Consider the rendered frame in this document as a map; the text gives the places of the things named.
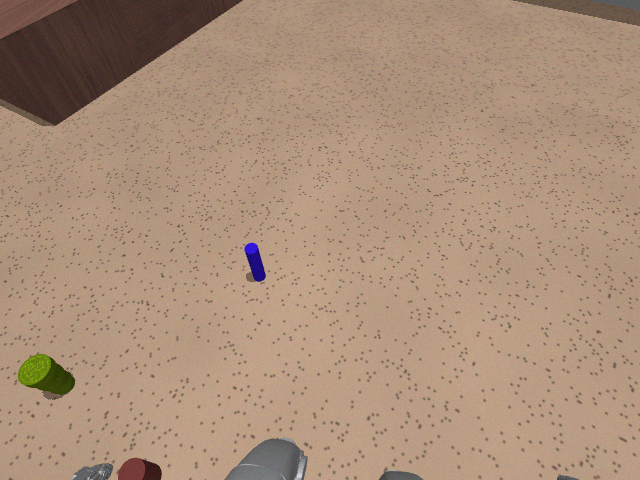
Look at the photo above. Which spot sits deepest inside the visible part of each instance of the left robot hand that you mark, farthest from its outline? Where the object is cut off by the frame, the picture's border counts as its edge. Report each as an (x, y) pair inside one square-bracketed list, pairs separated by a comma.
[(97, 472)]

